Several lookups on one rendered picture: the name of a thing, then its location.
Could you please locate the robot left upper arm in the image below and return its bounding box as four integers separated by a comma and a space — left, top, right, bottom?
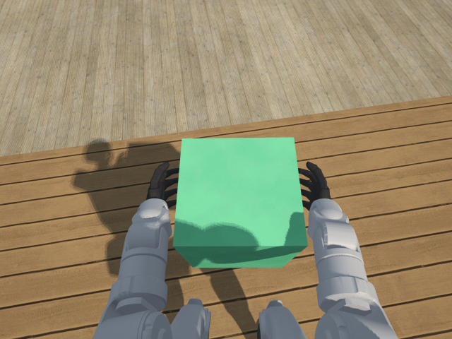
93, 309, 173, 339

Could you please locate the carton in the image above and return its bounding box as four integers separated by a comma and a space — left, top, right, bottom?
173, 137, 308, 268

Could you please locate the left robot hand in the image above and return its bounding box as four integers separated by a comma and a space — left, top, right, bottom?
146, 162, 179, 208

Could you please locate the robot left thigh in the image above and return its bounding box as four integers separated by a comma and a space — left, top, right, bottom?
170, 304, 211, 339

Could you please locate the robot thigh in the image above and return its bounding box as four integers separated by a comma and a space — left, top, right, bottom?
259, 307, 307, 339
170, 304, 211, 339

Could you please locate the robot right thigh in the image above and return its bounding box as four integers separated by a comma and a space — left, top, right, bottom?
259, 307, 307, 339

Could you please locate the robot right upper arm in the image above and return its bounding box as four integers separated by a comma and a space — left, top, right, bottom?
314, 310, 398, 339

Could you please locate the robot right forearm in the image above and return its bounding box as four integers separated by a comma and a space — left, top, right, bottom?
307, 198, 395, 332

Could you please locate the right robot hand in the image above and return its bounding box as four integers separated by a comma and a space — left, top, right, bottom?
298, 162, 331, 211

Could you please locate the robot left forearm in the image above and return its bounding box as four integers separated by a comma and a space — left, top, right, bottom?
93, 198, 172, 337

